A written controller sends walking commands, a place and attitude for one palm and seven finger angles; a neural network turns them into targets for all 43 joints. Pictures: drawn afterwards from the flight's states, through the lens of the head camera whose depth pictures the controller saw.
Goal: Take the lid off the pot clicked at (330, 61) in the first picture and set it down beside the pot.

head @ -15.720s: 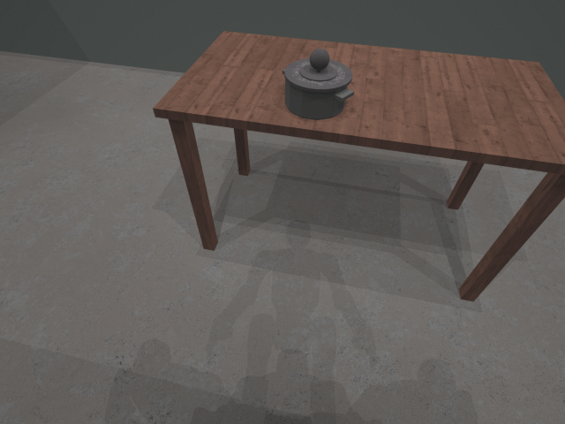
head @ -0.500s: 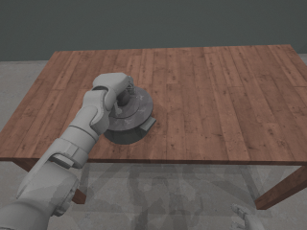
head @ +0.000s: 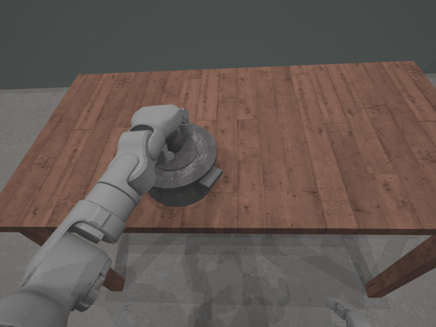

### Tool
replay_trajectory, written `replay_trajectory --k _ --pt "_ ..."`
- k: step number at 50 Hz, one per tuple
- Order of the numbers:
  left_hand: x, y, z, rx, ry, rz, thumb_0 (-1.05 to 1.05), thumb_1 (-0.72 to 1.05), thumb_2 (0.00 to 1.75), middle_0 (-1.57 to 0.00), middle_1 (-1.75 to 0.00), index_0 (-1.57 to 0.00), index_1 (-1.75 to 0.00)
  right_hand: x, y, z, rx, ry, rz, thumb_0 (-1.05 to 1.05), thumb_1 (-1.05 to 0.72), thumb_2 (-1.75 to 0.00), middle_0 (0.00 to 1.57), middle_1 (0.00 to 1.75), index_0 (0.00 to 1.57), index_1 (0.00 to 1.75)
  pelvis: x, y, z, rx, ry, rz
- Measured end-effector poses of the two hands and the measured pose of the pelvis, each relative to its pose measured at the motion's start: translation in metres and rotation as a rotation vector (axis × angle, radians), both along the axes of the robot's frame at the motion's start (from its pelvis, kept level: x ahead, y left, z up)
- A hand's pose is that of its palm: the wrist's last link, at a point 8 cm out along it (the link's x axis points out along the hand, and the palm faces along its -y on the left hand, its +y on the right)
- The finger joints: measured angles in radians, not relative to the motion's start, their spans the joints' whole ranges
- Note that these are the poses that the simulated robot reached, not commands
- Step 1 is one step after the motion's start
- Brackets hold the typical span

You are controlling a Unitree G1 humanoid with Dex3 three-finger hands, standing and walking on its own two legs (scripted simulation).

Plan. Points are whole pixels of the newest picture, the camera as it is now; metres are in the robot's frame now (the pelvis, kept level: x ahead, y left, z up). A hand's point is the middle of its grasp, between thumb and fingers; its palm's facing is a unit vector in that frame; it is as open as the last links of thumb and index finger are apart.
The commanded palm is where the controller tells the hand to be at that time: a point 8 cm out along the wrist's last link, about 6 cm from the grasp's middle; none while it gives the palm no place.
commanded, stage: close the fingers and squeeze the knob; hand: left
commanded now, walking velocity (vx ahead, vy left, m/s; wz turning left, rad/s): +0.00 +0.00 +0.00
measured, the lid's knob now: (170, 140) +0.46 +0.11 +0.08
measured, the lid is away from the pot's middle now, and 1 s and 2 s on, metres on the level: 0.01 0.01 0.01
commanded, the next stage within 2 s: lift the lid straight up in 0.46 s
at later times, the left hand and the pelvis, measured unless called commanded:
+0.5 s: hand (165, 146) +0.43 +0.11 +0.10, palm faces -0.30 -0.07 -0.95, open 8.3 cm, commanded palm +0.42 +0.11 +0.16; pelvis +0.00 +0.00 +0.00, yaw +0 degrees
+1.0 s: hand (166, 138) +0.44 +0.10 +0.11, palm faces -0.29 -0.05 -0.95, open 8.2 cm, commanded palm +0.43 +0.11 +0.20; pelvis +0.00 +0.00 +0.00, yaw +0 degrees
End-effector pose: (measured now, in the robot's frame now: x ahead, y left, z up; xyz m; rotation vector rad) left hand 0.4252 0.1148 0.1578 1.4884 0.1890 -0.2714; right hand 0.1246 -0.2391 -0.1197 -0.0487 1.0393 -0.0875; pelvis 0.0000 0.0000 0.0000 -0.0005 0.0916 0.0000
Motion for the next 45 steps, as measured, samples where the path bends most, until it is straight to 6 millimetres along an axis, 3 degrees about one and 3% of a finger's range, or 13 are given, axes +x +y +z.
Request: replay_trajectory --k 21,45 --pt "-0.001 0.000 -0.001 -0.006 0.000 0.009 0.01 0.17 0.99 -0.56 -0.82 -0.58 -0.84 0.013 -0.002 0.005 -0.011 -0.025 0.014 0.01 -0.91 -0.90 0.19 0.30 0.20 0.30 -0.001 -0.003 0.000 -0.001 -0.004 0.005" --pt "0.004 -0.003 0.005 0.004 0.020 -0.012 0.02 0.15 0.95 -0.59 -0.82 -0.62 -0.83 -0.013 -0.006 -0.001 -0.032 0.007 -0.022 0.01 -0.90 -0.89 0.19 0.30 0.20 0.30 -0.005 -0.001 0.001 0.000 -0.007 -0.004"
